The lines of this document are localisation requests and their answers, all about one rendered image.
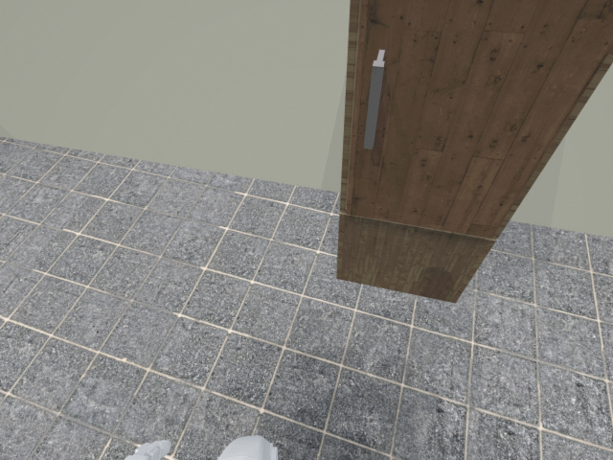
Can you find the left robot thigh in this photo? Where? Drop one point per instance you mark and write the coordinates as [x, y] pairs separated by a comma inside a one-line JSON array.
[[249, 448]]

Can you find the handle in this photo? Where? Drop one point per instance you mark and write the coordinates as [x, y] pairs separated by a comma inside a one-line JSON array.
[[375, 89]]

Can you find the left robot hand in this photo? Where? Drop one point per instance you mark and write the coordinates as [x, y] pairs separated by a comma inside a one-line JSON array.
[[151, 451]]

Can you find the cupboard door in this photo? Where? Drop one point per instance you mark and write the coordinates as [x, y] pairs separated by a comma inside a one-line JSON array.
[[473, 94]]

